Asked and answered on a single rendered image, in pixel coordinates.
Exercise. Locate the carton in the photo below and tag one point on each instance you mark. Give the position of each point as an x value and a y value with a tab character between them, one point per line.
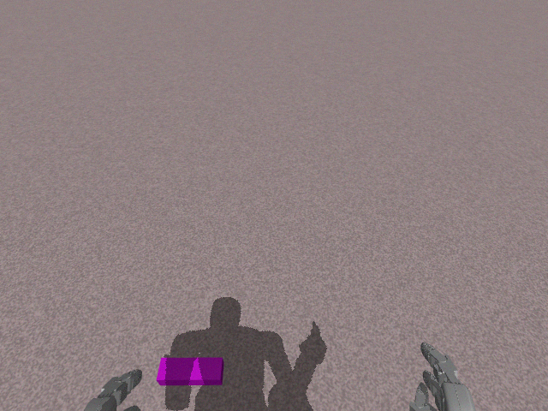
191	371

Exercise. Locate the right robot hand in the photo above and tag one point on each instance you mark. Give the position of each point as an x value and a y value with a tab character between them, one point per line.
450	394

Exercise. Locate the left robot hand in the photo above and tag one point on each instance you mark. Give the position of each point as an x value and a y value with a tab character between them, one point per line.
115	391

